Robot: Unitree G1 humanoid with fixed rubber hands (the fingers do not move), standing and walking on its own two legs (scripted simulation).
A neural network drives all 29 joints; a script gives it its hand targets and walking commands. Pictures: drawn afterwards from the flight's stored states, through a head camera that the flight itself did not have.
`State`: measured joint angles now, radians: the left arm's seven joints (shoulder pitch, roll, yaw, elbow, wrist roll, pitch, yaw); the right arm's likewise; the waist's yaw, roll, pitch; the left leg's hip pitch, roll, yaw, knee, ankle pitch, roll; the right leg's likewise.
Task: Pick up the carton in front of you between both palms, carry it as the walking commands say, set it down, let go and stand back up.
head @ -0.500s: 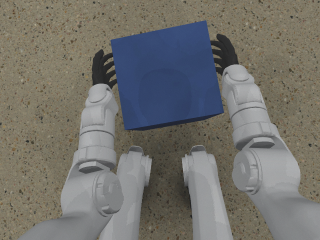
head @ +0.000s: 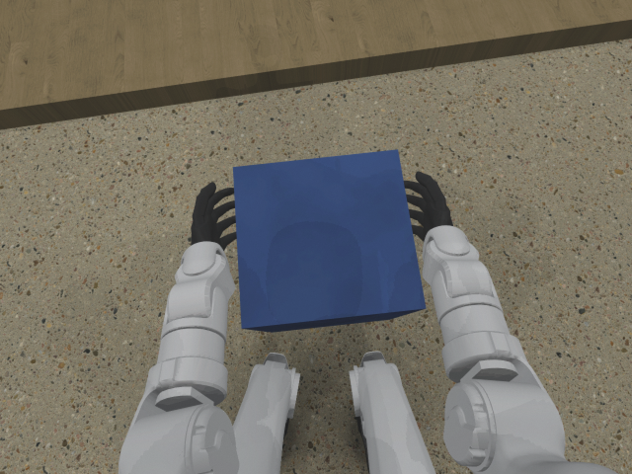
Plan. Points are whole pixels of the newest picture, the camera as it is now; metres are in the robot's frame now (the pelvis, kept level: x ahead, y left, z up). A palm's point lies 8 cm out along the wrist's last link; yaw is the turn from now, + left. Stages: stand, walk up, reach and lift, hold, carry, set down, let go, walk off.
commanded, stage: reach and lift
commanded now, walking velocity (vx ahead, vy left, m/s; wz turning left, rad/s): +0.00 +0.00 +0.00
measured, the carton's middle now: (324, 256) +0.41 +0.00 -0.13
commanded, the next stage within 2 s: hold in 1.82 s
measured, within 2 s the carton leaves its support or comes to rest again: neither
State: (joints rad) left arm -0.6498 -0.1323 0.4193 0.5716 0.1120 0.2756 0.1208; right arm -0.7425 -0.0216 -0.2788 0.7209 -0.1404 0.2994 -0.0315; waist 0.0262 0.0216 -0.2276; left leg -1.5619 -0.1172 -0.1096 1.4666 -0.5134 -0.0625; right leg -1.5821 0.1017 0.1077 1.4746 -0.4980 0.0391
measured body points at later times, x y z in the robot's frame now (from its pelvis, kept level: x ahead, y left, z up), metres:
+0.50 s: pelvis +0.06 +0.01 +0.14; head +0.12 +0.00 +0.58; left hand +0.39 +0.15 +0.11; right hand +0.39 -0.15 +0.10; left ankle +0.07 +0.14 -0.56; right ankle +0.08 -0.12 -0.56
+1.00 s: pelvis +0.06 +0.01 +0.18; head +0.02 +0.01 +0.63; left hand +0.37 +0.15 +0.20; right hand +0.36 -0.15 +0.19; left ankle +0.07 +0.14 -0.56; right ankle +0.08 -0.12 -0.56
